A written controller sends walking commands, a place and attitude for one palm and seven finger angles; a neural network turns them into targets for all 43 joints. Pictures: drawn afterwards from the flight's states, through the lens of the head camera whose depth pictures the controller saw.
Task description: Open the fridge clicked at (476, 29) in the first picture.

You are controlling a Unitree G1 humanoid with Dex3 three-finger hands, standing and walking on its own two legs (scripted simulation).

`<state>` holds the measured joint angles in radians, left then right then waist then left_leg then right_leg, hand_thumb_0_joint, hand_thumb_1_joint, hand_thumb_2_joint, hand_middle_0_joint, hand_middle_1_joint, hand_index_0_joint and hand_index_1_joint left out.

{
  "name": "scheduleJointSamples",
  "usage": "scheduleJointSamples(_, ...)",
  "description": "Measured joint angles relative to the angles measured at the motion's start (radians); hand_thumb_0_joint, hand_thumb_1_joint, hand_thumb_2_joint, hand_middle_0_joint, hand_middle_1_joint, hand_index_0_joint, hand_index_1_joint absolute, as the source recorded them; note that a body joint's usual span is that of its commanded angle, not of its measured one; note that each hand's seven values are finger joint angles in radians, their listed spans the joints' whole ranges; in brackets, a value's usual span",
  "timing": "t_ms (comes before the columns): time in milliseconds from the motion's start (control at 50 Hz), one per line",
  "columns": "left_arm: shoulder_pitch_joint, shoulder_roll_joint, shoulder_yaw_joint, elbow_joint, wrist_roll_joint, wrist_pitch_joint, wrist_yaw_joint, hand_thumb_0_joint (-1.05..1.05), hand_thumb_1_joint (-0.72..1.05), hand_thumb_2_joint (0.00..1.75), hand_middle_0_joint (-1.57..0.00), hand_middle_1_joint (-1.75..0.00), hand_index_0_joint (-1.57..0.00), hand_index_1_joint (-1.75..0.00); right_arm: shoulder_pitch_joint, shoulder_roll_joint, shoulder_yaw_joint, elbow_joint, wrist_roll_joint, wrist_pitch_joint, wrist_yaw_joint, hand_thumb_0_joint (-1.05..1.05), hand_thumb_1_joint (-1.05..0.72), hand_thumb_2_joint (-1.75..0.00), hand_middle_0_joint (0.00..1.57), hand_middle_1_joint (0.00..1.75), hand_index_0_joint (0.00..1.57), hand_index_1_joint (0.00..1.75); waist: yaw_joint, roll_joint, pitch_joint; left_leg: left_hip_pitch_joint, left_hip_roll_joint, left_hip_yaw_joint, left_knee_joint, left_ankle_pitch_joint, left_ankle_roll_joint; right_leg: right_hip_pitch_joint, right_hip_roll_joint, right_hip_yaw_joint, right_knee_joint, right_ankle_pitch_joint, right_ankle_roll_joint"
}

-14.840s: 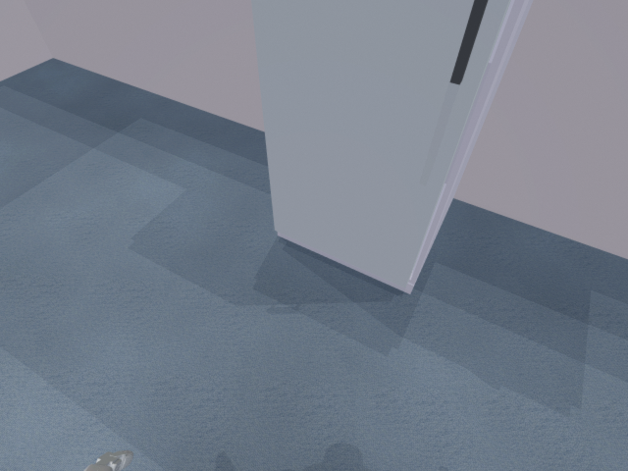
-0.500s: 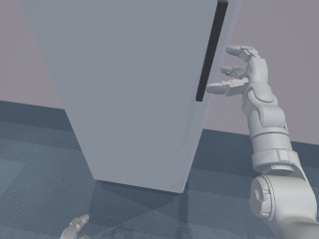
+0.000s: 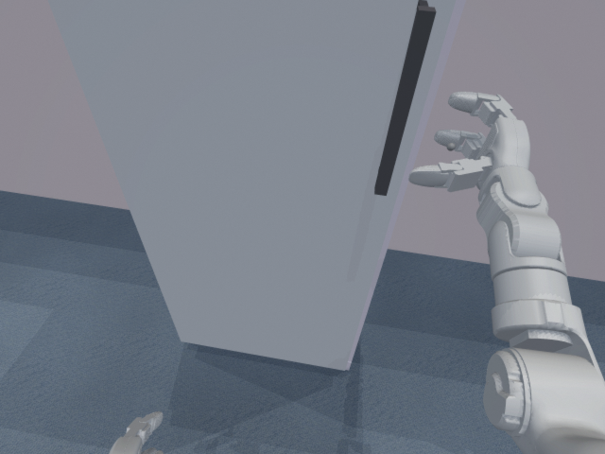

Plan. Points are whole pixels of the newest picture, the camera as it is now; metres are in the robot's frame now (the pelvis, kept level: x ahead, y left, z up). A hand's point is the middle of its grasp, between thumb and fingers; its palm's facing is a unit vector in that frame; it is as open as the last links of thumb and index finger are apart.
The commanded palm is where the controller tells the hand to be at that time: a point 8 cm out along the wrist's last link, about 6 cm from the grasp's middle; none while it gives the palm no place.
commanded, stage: move the hooked fingers beside the handle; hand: right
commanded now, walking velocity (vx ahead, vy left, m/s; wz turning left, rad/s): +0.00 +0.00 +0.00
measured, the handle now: (398, 110) +0.52 -0.09 +0.24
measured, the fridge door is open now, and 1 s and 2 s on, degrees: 0 0 0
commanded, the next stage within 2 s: feel for the door with the fingertips in 0.80 s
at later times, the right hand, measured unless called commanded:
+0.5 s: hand (443, 146) +0.44 -0.13 +0.23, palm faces +0.11 +0.99 +0.01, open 14.0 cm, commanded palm +0.41 -0.19 +0.23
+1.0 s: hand (444, 141) +0.45 -0.14 +0.24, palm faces +0.11 +0.99 +0.01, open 14.0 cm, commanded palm +0.41 -0.18 +0.23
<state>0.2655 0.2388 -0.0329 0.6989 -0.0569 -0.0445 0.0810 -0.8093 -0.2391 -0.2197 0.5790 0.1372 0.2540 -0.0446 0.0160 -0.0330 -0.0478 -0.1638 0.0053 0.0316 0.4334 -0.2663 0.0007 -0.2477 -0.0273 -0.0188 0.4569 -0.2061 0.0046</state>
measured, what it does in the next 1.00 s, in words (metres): stands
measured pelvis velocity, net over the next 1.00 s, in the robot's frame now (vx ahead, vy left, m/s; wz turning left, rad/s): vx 0.01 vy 0.00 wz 0.00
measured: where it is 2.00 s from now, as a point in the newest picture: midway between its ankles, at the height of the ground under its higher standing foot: outside the picture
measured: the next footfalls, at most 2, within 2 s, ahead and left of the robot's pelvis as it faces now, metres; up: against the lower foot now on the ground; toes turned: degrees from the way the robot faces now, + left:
none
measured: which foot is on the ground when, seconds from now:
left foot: down 0.00-1.00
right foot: down 0.00-1.00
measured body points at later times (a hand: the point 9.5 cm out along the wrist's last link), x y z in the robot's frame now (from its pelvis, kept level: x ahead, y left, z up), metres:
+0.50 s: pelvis +0.00 +0.00 +0.00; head -0.02 +0.01 +0.45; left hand +0.13 +0.24 -0.11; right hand +0.43 -0.19 +0.23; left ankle -0.02 +0.12 -0.74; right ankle +0.02 -0.12 -0.74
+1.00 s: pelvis +0.01 +0.00 +0.00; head +0.00 +0.02 +0.45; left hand +0.13 +0.25 -0.11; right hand +0.43 -0.19 +0.24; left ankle -0.02 +0.12 -0.74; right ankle +0.02 -0.12 -0.74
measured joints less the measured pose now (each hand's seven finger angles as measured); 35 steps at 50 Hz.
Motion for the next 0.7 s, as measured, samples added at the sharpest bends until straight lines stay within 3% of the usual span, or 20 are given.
scheduleJointSamples(300, -0.021, -0.004, -0.009, -0.008, -0.003, 0.004, 0.002, 0.01, 0.9, 0.9, -0.2, -0.3, -0.2, -0.3, -0.012, 0.005, 0.021, 0.014, 0.007, 0.01, 0.011, -0.01, 0.5, -0.3, 0.3, 1.2, 0.3, 1.2, -0.01, -0.002, -0.001, 0.003, 0.001, 0.012, 0.004, -0.003, 0.002, -0.002, 0.002, 0.012, 0.004, 0.002, 0.002)
scheduleJointSamples(700, 0.014, 0.001, 0.0, 0.003, 0.0, 0.005, 0.0, 0.01, 0.9, 0.9, -0.2, -0.3, -0.2, -0.3, -0.028, 0.004, 0.011, 0.041, -0.001, -0.018, 0.0, -0.01, 0.5, -0.3, 0.3, 1.2, 0.3, 1.2, 0.003, -0.006, 0.004, -0.006, -0.001, 0.004, 0.006, -0.006, 0.004, -0.006, -0.001, 0.005, 0.001, -0.002, 0.004)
